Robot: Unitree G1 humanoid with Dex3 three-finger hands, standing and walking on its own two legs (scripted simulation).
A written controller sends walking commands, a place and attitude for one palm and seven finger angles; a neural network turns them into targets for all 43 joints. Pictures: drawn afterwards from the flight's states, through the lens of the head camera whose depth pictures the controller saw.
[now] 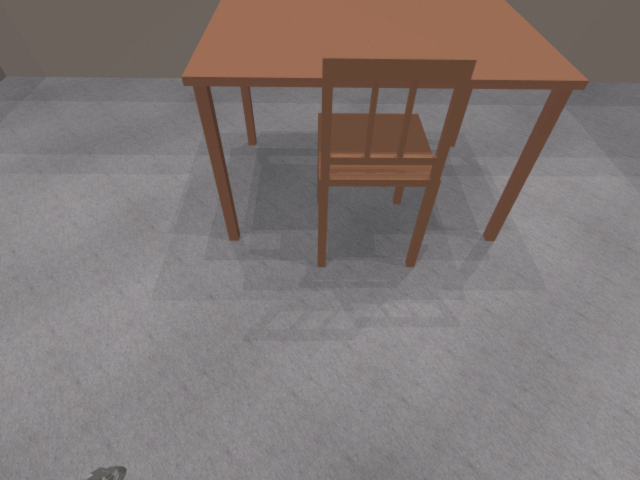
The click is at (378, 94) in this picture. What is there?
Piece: chair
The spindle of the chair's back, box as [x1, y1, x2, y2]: [364, 80, 379, 157]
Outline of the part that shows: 379,80 373,80 364,152 365,157 369,157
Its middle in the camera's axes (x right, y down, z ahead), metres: +0.14 -0.34 +1.10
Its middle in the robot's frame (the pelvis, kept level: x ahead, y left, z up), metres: +1.05 -0.09 -0.11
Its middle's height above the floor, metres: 0.66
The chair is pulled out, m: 0.00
